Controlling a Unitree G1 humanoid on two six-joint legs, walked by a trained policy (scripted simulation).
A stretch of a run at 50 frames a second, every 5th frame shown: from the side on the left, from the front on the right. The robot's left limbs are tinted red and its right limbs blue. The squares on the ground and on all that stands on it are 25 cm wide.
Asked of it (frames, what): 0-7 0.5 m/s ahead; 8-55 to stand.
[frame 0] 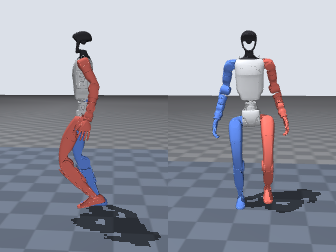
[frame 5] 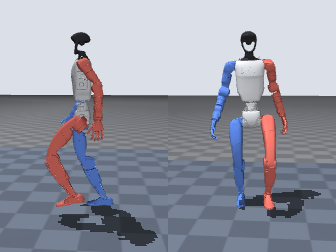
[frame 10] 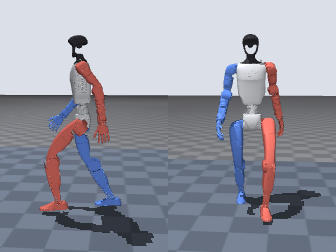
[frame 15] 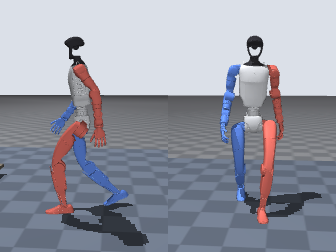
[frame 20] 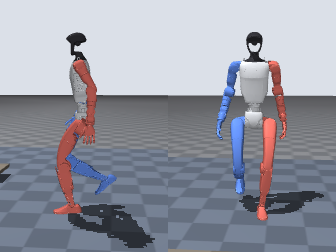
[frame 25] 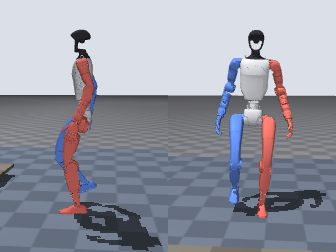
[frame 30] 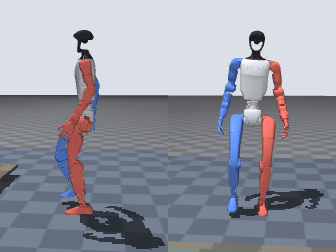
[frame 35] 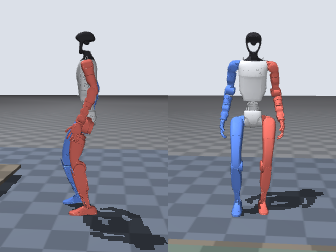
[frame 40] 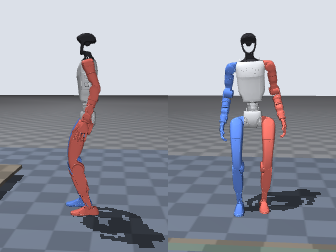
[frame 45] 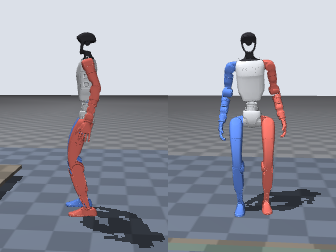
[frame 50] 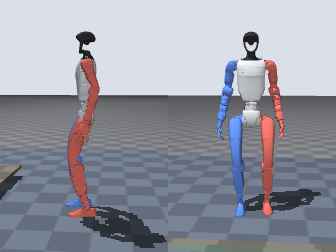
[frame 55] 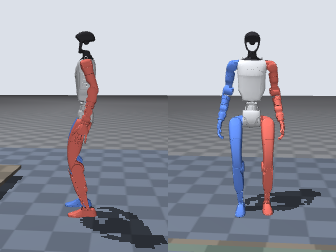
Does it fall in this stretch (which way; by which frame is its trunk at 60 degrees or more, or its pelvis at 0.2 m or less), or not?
no
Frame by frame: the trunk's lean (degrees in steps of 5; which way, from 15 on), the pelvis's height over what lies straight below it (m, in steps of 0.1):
0: 0, 0.8
5: 0, 0.8
10: 5, 0.7
15: 5, 0.7
20: 5, 0.8
25: 5, 0.8
30: 5, 0.8
35: 5, 0.8
40: 5, 0.8
45: 5, 0.8
50: 0, 0.8
55: 0, 0.8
